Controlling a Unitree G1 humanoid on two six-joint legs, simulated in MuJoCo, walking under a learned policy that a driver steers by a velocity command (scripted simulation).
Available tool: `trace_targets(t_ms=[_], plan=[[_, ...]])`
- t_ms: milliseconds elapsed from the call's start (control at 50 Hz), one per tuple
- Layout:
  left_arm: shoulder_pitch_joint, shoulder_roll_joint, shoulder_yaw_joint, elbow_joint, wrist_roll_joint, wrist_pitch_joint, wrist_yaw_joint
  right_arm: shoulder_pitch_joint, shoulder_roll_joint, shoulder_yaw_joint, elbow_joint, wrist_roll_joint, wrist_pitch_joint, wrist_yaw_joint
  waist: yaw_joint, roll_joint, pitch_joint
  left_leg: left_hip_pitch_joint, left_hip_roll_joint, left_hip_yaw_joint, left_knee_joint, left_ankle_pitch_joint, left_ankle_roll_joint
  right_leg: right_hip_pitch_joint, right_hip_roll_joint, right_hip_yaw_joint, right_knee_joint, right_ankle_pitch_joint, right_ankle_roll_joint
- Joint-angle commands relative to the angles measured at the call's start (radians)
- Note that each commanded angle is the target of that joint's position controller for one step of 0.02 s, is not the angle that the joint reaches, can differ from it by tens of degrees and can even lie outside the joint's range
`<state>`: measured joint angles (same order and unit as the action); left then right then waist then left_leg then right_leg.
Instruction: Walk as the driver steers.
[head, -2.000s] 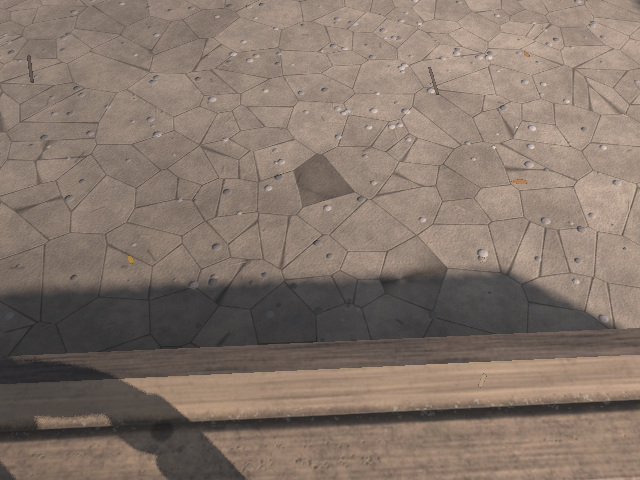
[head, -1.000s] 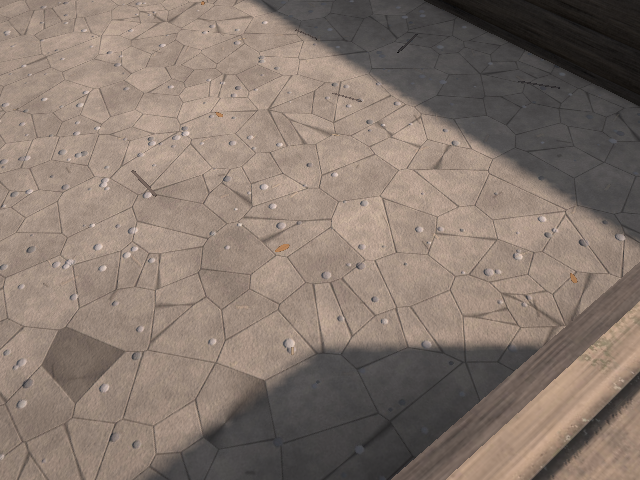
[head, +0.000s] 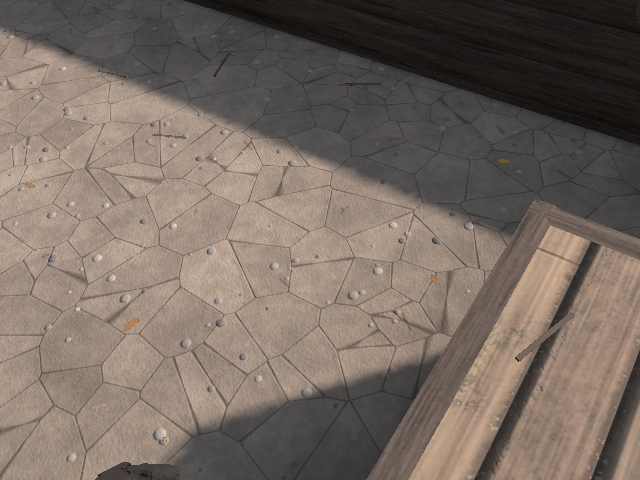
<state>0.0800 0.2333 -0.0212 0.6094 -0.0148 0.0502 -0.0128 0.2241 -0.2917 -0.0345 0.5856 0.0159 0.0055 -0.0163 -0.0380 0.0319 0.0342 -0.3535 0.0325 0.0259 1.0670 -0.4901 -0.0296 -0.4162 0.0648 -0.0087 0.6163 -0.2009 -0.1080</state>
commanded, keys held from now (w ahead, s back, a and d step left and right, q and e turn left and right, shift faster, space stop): w+e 1.00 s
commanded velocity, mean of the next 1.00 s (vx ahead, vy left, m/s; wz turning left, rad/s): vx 0.50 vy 0.00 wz -0.58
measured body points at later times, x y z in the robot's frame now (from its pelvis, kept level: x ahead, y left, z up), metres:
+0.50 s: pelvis +0.14 -0.08 +0.01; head +0.13 -0.09 +0.46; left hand +0.36 +0.12 -0.08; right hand +0.32 -0.36 -0.01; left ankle +0.20 +0.01 -0.73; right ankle +0.08 -0.07 -0.72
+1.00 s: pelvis +0.28 -0.31 -0.01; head +0.29 -0.35 +0.44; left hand +0.57 -0.20 -0.10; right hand +0.20 -0.61 -0.11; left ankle +0.25 -0.07 -0.62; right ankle +0.29 -0.42 -0.72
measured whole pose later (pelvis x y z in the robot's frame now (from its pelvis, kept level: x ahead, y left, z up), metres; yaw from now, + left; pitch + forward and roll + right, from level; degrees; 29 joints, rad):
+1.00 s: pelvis +0.28 -0.31 -0.01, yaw -37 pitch +1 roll +1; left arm 0.15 0.30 0.03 0.70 -0.04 -0.01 -0.05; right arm 0.26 -0.33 -0.03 0.63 0.04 -0.06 0.00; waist -0.04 0.03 0.06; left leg -0.29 0.08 -0.06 1.24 -0.52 -0.05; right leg -0.47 0.08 0.02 0.70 -0.27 -0.08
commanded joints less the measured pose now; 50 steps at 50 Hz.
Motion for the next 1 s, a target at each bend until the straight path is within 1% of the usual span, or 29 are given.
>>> trace_targets(t_ms=[20, 40, 80, 140, 180, 240, 360, 420, 460, 480, 500, 520, 540, 560, 580, 600, 620, 660, 700, 760, 840, 860, 880, 900, 920, 940, 960, 980, 1000], plan=[[0.071, 0.150, 0.034, -0.039, 0.004, -0.030, 0.012, -0.035, -0.107, -0.034, -0.133, -0.012, -0.053, 0.002, 0.032, -0.095, -0.092, -0.324, -0.041, -0.056, 0.286, 0.008, -0.013, 0.276, -0.262, 0.437, -0.325, -0.175, -0.229], [0.068, 0.128, 0.027, -0.033, -0.001, -0.030, 0.009, -0.035, -0.070, -0.022, -0.140, -0.019, -0.054, 0.006, 0.033, -0.094, -0.143, -0.324, -0.025, -0.058, 0.287, 0.036, -0.009, 0.322, -0.234, 0.424, -0.286, -0.150, -0.209], [0.059, 0.119, 0.019, -0.046, 0.006, -0.029, 0.005, -0.059, -0.066, -0.021, -0.153, -0.021, -0.052, 0.012, 0.030, -0.105, -0.152, -0.281, -0.042, -0.044, 0.274, 0.093, -0.016, 0.290, -0.197, 0.417, -0.298, -0.137, -0.205], [0.093, 0.132, 0.021, -0.050, 0.008, -0.030, 0.013, -0.120, -0.078, -0.016, -0.185, -0.011, -0.050, 0.006, 0.043, -0.086, -0.101, -0.314, -0.061, -0.054, 0.171, 0.111, -0.033, 0.310, -0.187, 0.480, -0.327, -0.157, -0.222], [0.103, 0.142, 0.021, -0.057, 0.021, -0.019, 0.030, -0.156, -0.048, 0.001, -0.202, -0.013, -0.064, 0.014, 0.046, -0.117, -0.107, -0.280, -0.082, -0.048, 0.058, 0.099, -0.033, 0.314, -0.164, 0.480, -0.330, -0.103, -0.216], [0.107, 0.129, 0.024, -0.056, 0.011, -0.007, 0.034, -0.194, -0.029, 0.008, -0.203, -0.018, -0.075, 0.024, 0.066, -0.124, -0.080, -0.220, -0.100, -0.040, -0.087, 0.111, -0.024, 0.310, -0.131, 0.482, -0.312, 0.002, -0.190], [0.094, 0.130, 0.040, -0.061, -0.006, 0.025, 0.044, -0.272, -0.021, 0.003, -0.228, 0.003, -0.108, 0.023, 0.102, -0.106, -0.069, -0.140, -0.136, -0.052, -0.273, 0.156, -0.010, 0.349, -0.116, 0.576, -0.281, 0.226, -0.165], [0.062, 0.117, 0.045, -0.058, -0.017, 0.038, 0.040, -0.247, -0.007, 0.002, -0.207, -0.005, -0.127, 0.036, 0.093, -0.110, -0.068, -0.020, -0.143, -0.040, -0.440, 0.242, 0.008, 0.347, -0.088, 0.593, -0.231, 0.396, -0.140], [0.004, 0.121, 0.051, -0.072, -0.022, 0.037, 0.037, -0.174, -0.005, -0.008, -0.183, -0.008, -0.138, 0.035, 0.029, -0.077, -0.090, 0.155, -0.128, -0.060, -0.620, 0.386, 0.049, 0.304, -0.054, 0.600, -0.149, 0.525, -0.098], [-0.071, 0.118, 0.052, -0.102, -0.016, 0.026, 0.028, -0.049, -0.034, -0.024, -0.145, -0.008, -0.143, 0.030, -0.038, -0.066, -0.165, 0.380, -0.065, -0.131, -0.673, 0.468, 0.101, 0.198, -0.016, 0.573, -0.035, 0.555, -0.059], [-0.126, 0.095, 0.042, -0.131, -0.003, 0.015, 0.013, 0.132, -0.105, -0.042, -0.108, -0.013, -0.142, 0.019, -0.117, 0.053, -0.267, 0.682, 0.141, -0.361, -0.653, 0.532, 0.219, -0.012, 0.069, 0.488, 0.266, 0.172, 0.009], [-0.024, 0.099, 0.046, -0.120, -0.009, -0.010, 0.004, 0.202, -0.172, -0.053, -0.111, -0.029, -0.140, 0.015, -0.057, 0.308, -0.254, 0.758, 0.446, -0.744, -0.662, 0.659, 0.462, -0.283, 0.218, 0.433, 0.571, -0.547, 0.109], [0.068, 0.221, 0.084, -0.074, -0.019, -0.034, -0.016, 0.073, -0.075, -0.040, -0.149, -0.004, -0.130, -0.010, 0.027, 0.193, -0.120, 0.610, 0.534, -0.790, -0.679, 0.441, 0.496, -0.451, 0.105, 0.369, 0.758, -0.515, 0.145], [0.018, 0.239, 0.089, -0.056, -0.018, -0.034, -0.022, 0.033, -0.015, -0.028, -0.170, 0.003, -0.125, -0.029, 0.021, 0.078, -0.027, 0.506, 0.456, -0.691, -0.724, 0.267, 0.422, -0.481, 0.045, 0.344, 0.844, -0.437, 0.148], [-0.011, 0.199, 0.079, -0.059, -0.010, -0.022, -0.027, 0.008, -0.003, -0.020, -0.171, 0.001, -0.120, -0.035, 0.035, -0.043, 0.033, 0.416, 0.380, -0.581, -0.772, 0.162, 0.337, -0.483, 0.024, 0.287, 0.882, -0.331, 0.137], [-0.017, 0.172, 0.077, -0.059, -0.005, -0.016, -0.028, -0.004, -0.016, -0.016, -0.165, -0.004, -0.119, -0.030, 0.044, -0.067, 0.058, 0.357, 0.328, -0.499, -0.821, 0.160, 0.293, -0.478, 0.006, 0.234, 0.913, -0.286, 0.141], [-0.007, 0.162, 0.073, -0.054, -0.017, -0.022, -0.030, -0.010, -0.025, -0.011, -0.153, -0.031, -0.120, -0.019, 0.048, -0.075, 0.080, 0.295, 0.277, -0.430, -0.865, 0.159, 0.259, -0.460, -0.008, 0.204, 0.919, -0.250, 0.146], [-0.020, 0.146, 0.070, -0.056, -0.033, -0.031, -0.029, -0.003, -0.044, -0.016, -0.115, -0.036, -0.125, -0.003, 0.037, -0.029, 0.093, 0.251, 0.222, -0.277, -0.903, 0.295, 0.245, -0.451, -0.034, 0.148, 0.912, -0.166, 0.151], [-0.069, 0.129, 0.058, -0.078, -0.031, -0.044, -0.024, -0.011, -0.071, -0.018, -0.079, -0.034, -0.121, 0.005, 0.025, 0.018, 0.094, 0.238, 0.199, -0.143, -0.907, 0.426, 0.226, -0.436, -0.083, 0.127, 0.775, -0.074, 0.165], [-0.118, 0.081, 0.034, -0.079, -0.021, -0.057, -0.045, -0.045, -0.137, -0.030, -0.055, -0.009, -0.106, 0.021, -0.002, 0.079, 0.017, 0.147, 0.140, 0.047, -0.887, 0.509, 0.173, -0.130, -0.122, 0.010, 0.395, 0.078, 0.144], [-0.158, 0.156, 0.061, -0.089, -0.020, -0.033, -0.056, 0.023, -0.216, -0.050, -0.007, 0.041, -0.090, 0.054, -0.005, 0.140, 0.008, 0.318, 0.232, 0.062, -0.848, 0.511, 0.144, -0.047, -0.101, -0.049, 0.115, -0.006, 0.116], [-0.078, 0.195, 0.083, -0.075, -0.014, -0.037, -0.051, 0.029, -0.223, -0.051, -0.009, 0.049, -0.075, 0.056, 0.045, 0.130, -0.030, 0.351, 0.231, 0.096, -0.720, 0.644, 0.121, 0.045, -0.072, -0.067, 0.009, 0.049, 0.091], [0.075, 0.244, 0.116, -0.010, -0.017, -0.042, -0.046, 0.068, -0.204, -0.046, 0.002, 0.031, -0.056, 0.050, 0.099, 0.099, -0.110, 0.337, 0.200, 0.134, -0.529, 0.780, 0.091, 0.228, -0.001, -0.116, -0.044, 0.064, 0.063], [0.276, 0.312, 0.148, 0.044, -0.031, -0.049, -0.038, 0.095, -0.173, -0.034, -0.013, -0.001, -0.047, 0.027, 0.167, 0.050, -0.168, 0.147, 0.185, 0.142, -0.257, 0.701, 0.038, 0.469, -0.024, -0.011, -0.019, 0.131, 0.036], [0.317, 0.450, 0.160, 0.033, -0.022, -0.054, -0.020, 0.174, -0.009, 0.009, -0.083, -0.038, -0.058, 0.008, 0.074, -0.326, -0.324, -0.247, -0.006, 0.090, 0.203, -0.129, -0.050, 0.759, -0.303, 0.602, -0.136, -0.083, -0.133], [0.361, 0.397, 0.134, 0.016, -0.033, -0.070, -0.030, 0.111, -0.033, 0.026, -0.075, -0.035, -0.078, 0.009, 0.138, -0.232, -0.458, -0.253, -0.014, -0.129, 0.340, -0.262, -0.050, 0.766, -0.333, 0.724, -0.196, 0.111, -0.169], [0.369, 0.344, 0.138, 0.075, -0.030, -0.068, -0.040, 0.118, -0.081, 0.000, -0.088, 0.042, -0.091, 0.023, 0.115, -0.198, -0.404, -0.431, -0.044, -0.112, 0.397, -0.105, -0.033, 0.751, -0.383, 0.852, -0.377, -0.396, -0.247], [0.316, 0.302, 0.126, 0.090, -0.037, -0.081, -0.038, 0.006, -0.132, -0.010, -0.077, 0.050, -0.107, 0.019, 0.122, -0.090, -0.203, -0.463, 0.010, -0.082, 0.358, -0.027, 0.001, 0.582, -0.330, 0.770, -0.402, -0.475, -0.197], [0.198, 0.252, 0.107, 0.074, -0.022, -0.090, -0.033, -0.048, -0.130, -0.014, -0.091, 0.030, -0.114, 0.012, 0.093, -0.063, -0.119, -0.420, 0.041, -0.082, 0.275, 0.068, 0.016, 0.431, -0.296, 0.661, -0.375, -0.343, -0.169]])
